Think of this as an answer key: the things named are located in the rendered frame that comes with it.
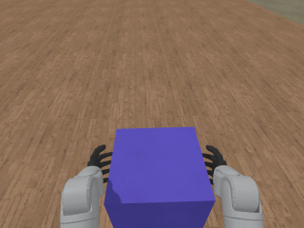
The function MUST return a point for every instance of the robot right forearm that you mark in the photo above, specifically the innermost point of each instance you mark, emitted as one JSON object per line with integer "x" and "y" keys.
{"x": 240, "y": 198}

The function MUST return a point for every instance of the left robot hand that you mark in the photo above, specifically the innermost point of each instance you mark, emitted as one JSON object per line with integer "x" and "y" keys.
{"x": 95, "y": 160}

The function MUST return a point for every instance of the carton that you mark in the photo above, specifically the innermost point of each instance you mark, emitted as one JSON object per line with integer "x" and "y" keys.
{"x": 158, "y": 179}

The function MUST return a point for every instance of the robot left forearm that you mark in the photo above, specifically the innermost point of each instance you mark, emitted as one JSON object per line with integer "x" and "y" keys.
{"x": 80, "y": 199}

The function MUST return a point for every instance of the right robot hand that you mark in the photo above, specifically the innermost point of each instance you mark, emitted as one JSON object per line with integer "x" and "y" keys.
{"x": 217, "y": 160}

